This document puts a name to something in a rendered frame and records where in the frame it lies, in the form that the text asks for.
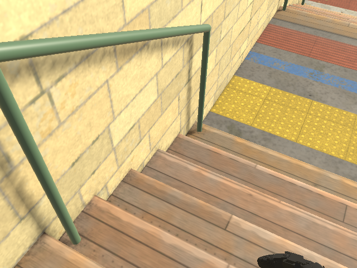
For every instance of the robot right hand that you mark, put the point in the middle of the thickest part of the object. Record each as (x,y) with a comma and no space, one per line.
(286,260)

